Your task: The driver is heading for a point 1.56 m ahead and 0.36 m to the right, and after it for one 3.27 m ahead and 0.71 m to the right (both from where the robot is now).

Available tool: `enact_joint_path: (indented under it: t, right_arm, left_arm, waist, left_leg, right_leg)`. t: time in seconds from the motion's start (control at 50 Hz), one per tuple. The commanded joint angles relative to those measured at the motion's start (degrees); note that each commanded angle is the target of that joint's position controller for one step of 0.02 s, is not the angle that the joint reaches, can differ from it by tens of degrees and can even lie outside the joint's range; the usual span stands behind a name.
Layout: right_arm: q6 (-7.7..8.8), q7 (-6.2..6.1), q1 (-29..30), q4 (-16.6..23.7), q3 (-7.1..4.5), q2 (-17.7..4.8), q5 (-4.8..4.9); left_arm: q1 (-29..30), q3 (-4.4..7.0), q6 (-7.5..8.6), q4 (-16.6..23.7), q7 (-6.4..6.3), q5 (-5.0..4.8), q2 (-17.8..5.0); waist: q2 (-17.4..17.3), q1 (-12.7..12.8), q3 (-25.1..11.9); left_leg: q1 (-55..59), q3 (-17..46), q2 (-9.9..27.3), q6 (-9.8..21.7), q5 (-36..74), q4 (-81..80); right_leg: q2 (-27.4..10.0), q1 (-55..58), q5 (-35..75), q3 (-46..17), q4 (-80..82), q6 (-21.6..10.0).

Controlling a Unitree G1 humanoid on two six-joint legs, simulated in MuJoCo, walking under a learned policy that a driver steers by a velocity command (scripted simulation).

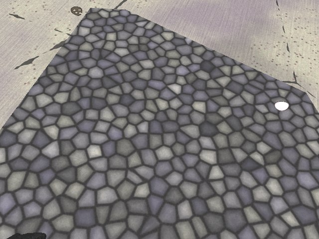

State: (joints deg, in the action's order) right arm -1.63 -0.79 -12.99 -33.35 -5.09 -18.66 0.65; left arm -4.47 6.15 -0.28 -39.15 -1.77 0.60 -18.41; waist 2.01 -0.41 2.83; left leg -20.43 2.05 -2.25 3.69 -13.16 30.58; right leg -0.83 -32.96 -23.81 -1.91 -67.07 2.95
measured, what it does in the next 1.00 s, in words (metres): walks ahead, turning right: right foot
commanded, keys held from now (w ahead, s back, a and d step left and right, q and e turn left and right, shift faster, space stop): e+shift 0.68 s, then w+shift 0.04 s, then w+q+shift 0.28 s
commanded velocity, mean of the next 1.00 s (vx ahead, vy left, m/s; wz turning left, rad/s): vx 0.15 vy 0.00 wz -0.32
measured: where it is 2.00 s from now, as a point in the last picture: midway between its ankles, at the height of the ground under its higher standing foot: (169, 127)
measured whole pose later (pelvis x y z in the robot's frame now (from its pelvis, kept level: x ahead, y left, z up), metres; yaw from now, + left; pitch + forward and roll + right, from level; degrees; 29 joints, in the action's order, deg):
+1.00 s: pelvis +0.14 -0.07 +0.00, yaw -22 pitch +3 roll +1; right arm 0.7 4.0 -10.9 -40.4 -3.9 -18.8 -1.5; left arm -18.6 1.8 3.0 -38.7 0.8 2.8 -17.2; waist 0.5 2.0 -2.8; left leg -27.9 -0.9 0.4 1.3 -12.8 38.2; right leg 2.1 0.1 -19.4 -7.5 -16.9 -2.4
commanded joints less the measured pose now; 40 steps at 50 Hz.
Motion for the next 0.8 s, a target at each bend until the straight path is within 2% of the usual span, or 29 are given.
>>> enact_joint_path:
  t: [0.02, 0.08, 0.12, 0.14, 0.18, 0.22, 0.24, 0.3, 0.34, 0.38, 0.42, 0.44, 0.46, 0.48, 0.5, 0.52, 0.54, 0.56, 0.58, 0.64, 0.68, 0.7, 0.72, 0.74, 0.76, 0.8]
  right_arm:
    - [0.81, -1.32, 4.32, 5.47, -1.48, -7.44, -0.59]
    - [1.25, -1.3, 4.03, 3.95, 0.18, -4.37, -1.25]
    - [1.6, -0.79, 5.42, 2.77, 1.61, -1.29, -2.38]
    - [1.79, -0.4, 5.44, 2.1, 1.7, -1.5, -2.91]
    - [1.91, 0.2, 5.55, 1.02, 1.0, -4.32, -3.23]
    - [1.45, 0.07, 5.32, 0.31, -0.03, -7.13, -2.54]
    - [1.19, -0.18, 5.04, 0.01, -0.29, -7.51, -2.13]
    - [0.56, -0.94, 5.56, -0.08, -0.44, -6.3, -1.56]
    - [0.18, -1.17, 6.86, 0.32, -0.69, -5.8, -1.42]
    - [-0.14, -1.22, 7.99, 0.52, -1.09, -5.89, -1.03]
    - [-0.37, -1.28, 9.09, 0.35, -1.47, -6.05, -0.07]
    - [-0.25, -1.33, 8.42, -0.29, -1.56, -5.61, 0.58]
    - [0.27, -1.16, 6.73, -0.46, -1.51, -4.14, -0.12]
    - [0.97, -0.8, 10.81, 3.25, -0.15, -0.28, -3.3]
    - [1.87, -0.64, 14.57, 3.82, -0.38, -2.12, -2.71]
    - [2.16, -0.4, 14.13, 3.13, -0.87, -3.8, -1.34]
    - [2.31, -0.52, 13.23, 2.15, -1.12, -4.27, -1.12]
    - [2.24, -0.83, 12.96, 1.53, -1.19, -4.29, -1.37]
    - [2.15, -0.91, 12.5, 1.32, -1.34, -4.43, -1.38]
    - [2.27, -0.52, 11.31, 0.18, -0.99, -3.16, -0.88]
    - [2.41, -0.7, 12.06, -0.03, -0.91, -2.92, -0.75]
    - [2.53, -0.46, 10.69, -0.82, -0.9, -3.27, -0.54]
    - [2.81, 0.04, 10.63, -1.32, -0.86, -3.45, -0.15]
    - [3.15, 0.6, 10.83, -1.59, -0.83, -3.77, 0.27]
    - [3.72, 1.04, 11.91, -1.38, -0.69, -3.87, 0.45]
    - [5.27, 1.59, 14.14, -0.72, -0.34, -3.95, 0.43]
  left_arm:
    - [-1.67, 0.76, 0.55, 1.81, 0.09, -0.15, -3.94]
    - [-2.64, -0.47, -0.14, 0.56, 0.24, -0.49, -2.05]
    - [-3.4, -1.27, -0.3, -0.25, 0.75, -0.61, -0.78]
    - [-2.98, -1.41, -0.32, -0.13, 1.01, -0.83, -1.03]
    - [-1.7, -0.86, -0.36, 1.03, 1.2, -1.41, -3.96]
    - [-1.28, -0.28, -0.21, 2.33, 1.23, -2.06, -6.34]
    - [-1.64, -0.26, -0.09, 2.75, 1.29, -2.21, -6.36]
    - [-4.19, -0.54, -0.06, 3.12, 1.82, -2.27, -4.62]
    - [-5.69, -0.64, -0.34, 3.27, 2.24, -2.53, -3.8]
    - [-6.83, -0.63, -0.67, 3.59, 2.71, -2.78, -3.41]
    - [-9.32, -0.43, -0.86, 3.52, 3.23, -2.78, -3.15]
    - [-11.28, 0.03, -0.81, 3.34, 3.05, -2.48, -3.87]
    - [-13.33, 1.59, -0.69, 3.6, 2.22, -2.11, -8.37]
    - [-14.15, 3.32, -0.18, 5.04, 1.5, -1.3, -16.66]
    - [-16.05, 2.5, 0.68, 5.88, 2.06, 0.64, -14.01]
    - [-13.71, 2.04, 1.39, 5.79, 2.15, 0.52, -12.57]
    - [-10.77, 1.97, 1.41, 5.98, 1.72, -0.92, -11.45]
    - [-8.65, 1.49, 0.86, 6.57, 1.2, -2.26, -10.17]
    - [-7.19, 1.12, 0.18, 7.09, 0.62, -2.82, -9.67]
    - [-7.49, 1.29, -0.88, 7.75, -0.15, -2.2, -10.38]
    - [-7.85, 1.49, -1.2, 7.9, -0.48, -2.28, -10.95]
    - [-8.54, 1.21, -1.28, 7.57, -0.73, -2.57, -10.39]
    - [-9.4, 0.82, -1.07, 7.49, -0.71, -2.75, -9.64]
    - [-9.48, 0.25, -0.66, 7.37, -0.46, -2.41, -8.98]
    - [-9.82, -0.22, -0.08, 7.01, -0.14, -1.78, -8.6]
    - [-11.6, -0.81, 1.23, 5.77, 0.49, -0.75, -8.46]
  waist:
    - [-6.86, 1.51, -10.8]
    - [-7.59, 0.53, -10.92]
    - [-8.91, 0.26, -9.8]
    - [-9.74, -0.55, -8.25]
    - [-10.36, -1.84, -4.31]
    - [-9.87, -2.72, -1.71]
    - [-9.19, -2.82, -1.62]
    - [-7.4, -1.96, -4.44]
    - [-7.11, -1.2, -6.36]
    - [-7.57, -0.44, -7.55]
    - [-8.24, 1.43, -8.51]
    - [-7.54, 2.74, -8.75]
    - [0.48, 2.7, -9.26]
    - [17.41, 1.37, -8.81]
    - [11.28, 5.61, -13.86]
    - [5.29, 3.82, -11.79]
    - [1.8, 2.19, -10.12]
    - [0.77, 1.51, -9.28]
    - [1.49, 0.61, -9.02]
    - [2.39, 0.5, -9.38]
    - [3.12, 0.91, -8.94]
    - [3.22, 0.94, -10.53]
    - [4.28, 1.87, -10.37]
    - [6.35, 2.66, -8.95]
    - [8.74, 3.68, -6.86]
    - [9.64, 5.62, -3.82]
  left_leg:
    - [11.74, 14.28, 13.46, 8.84, 19.58, -10.46]
    - [11.54, 10.75, 12.77, 8.42, 17.66, -10.79]
    - [8.33, 8.23, 11.94, 7.84, 11.19, -12.14]
    - [6.61, 7.96, 12.14, 8.04, 7.58, -13.11]
    - [5.32, 9.3, 13.54, 9.08, 2.28, -14.23]
    - [8.19, 11.46, 16.12, 10.49, 4.09, -13.48]
    - [10.42, 12.35, 17.56, 11.12, 8.09, -12.56]
    - [17.03, 12.03, 20.54, 12.13, 24.96, -9.1]
    - [18.82, 9.5, 20.71, 11.56, 32.03, -7.29]
    - [18.98, 6.38, 20.22, 10.22, 34.26, -5.65]
    - [17.58, 2.21, 18.79, 7.49, 32.56, -2.14]
    - [14.62, -0.82, 16.96, 4.36, 27.85, 1.9]
    - [5.36, -5.91, 11.99, -1.03, 14.93, 12.91]
    - [-15.92, -7.85, 1.39, -7.11, -20.82, 29.41]
    - [-20.97, 1.9, -1.17, -7.22, -27.59, 38.61]
    - [-22.54, 4.02, 0.29, -6.76, -23.33, 41.56]
    - [-23.68, 4.24, 1.15, -6.7, -18.26, 40.31]
    - [-23.86, 4.48, 2.01, -7.09, -14.86, 38.06]
    - [-21.37, 4.62, 2.03, -7.67, -12.32, 36.39]
    - [-18.83, 4.11, -0.26, -8.97, -7.45, 31.56]
    - [-18.32, 4.61, -1.28, -9.51, -5.96, 26.31]
    - [-17.61, 4.17, -0.89, -9.6, -4.12, 23.35]
    - [-16.47, 3.95, -0.15, -9.39, -2.22, 20.14]
    - [-16.27, 3.11, 0.93, -9.1, -0.15, 17.29]
    - [-16.08, 2.15, 1.87, -8.83, 1.67, 14.73]
    - [-15.14, 1.13, 3.55, -7.76, 4.02, 10.72]
  right_leg:
    - [-0.22, -3.29, 6.85, -1.59, 1.2, 0.76]
    - [-2.29, 0.97, 9.09, -0.97, 9.24, 2.12]
    - [-4.15, 7.29, 10.3, -0.64, 16.9, 2.15]
    - [-4.33, 9.64, 10.11, -0.09, 19.69, 1.9]
    - [-3.66, 9.88, 7.02, 1.09, 21.95, 1.13]
    - [-3.06, 5.6, 2.03, 1.59, 21.39, 0.38]
    - [-3.19, 3.72, 0.07, 1.46, 20.55, 0.15]
    - [-3.62, 1.63, -3.35, 1.66, 18.41, 0.1]
    - [-3.23, 3.21, -3.67, 2.85, 19.47, -0.08]
    - [-2.21, 6.28, -1.79, 4.59, 23.45, -0.74]
    - [-0.38, 11.94, 5.03, 6.83, 32.37, -2.29]
    - [0.55, 17.04, 12.79, 6.19, 39.21, -4.04]
    - [-4.19, 25.82, 28.23, -4.51, 44.12, -7.83]
    - [-18.81, 36.86, 55.61, -28.03, 43.45, -18.06]
    - [-21.74, 38.69, 55.97, -31.4, 44.54, -25.13]
    - [-18.64, 38.42, 53.37, -26.38, 44.22, -23.03]
    - [-15.08, 37.76, 49.88, -22.54, 43.72, -19.75]
    - [-13.39, 37.01, 48.31, -20.66, 43.65, -17.73]
    - [-11.61, 34.72, 47.37, -19.4, 44.08, -16.77]
    - [-9.01, 33.67, 46.02, -19.38, 44.34, -16.01]
    - [-8.02, 33.28, 43.24, -20.9, 44.03, -15.34]
    - [-7.61, 33.32, 30.83, -20.96, 45.54, -15.28]
    - [-7.11, 31.98, 13.14, -22.08, 48.02, -15.25]
    - [-7.47, 30.49, -0.55, -22.7, 50.52, -15.21]
    - [-8.24, 29.07, -5.29, -23.59, 52.4, -15.29]
    - [-9.51, 28.12, -5.37, -23.57, 53.88, -15.32]
Velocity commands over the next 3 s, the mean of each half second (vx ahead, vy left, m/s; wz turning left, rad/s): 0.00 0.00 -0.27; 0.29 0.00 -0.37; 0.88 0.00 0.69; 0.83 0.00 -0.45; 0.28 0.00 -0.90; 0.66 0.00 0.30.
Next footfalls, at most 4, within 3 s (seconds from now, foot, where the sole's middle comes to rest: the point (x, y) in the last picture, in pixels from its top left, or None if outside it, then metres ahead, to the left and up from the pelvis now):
0.46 right None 0.03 -0.14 -0.77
1.08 left None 0.33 -0.01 -0.77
1.54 right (195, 160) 0.78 -0.20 -0.77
1.92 left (150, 96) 1.16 0.02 -0.77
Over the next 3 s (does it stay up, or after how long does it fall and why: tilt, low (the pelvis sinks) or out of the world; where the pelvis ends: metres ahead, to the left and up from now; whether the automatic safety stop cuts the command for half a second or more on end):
stays up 1.49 -0.24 0.01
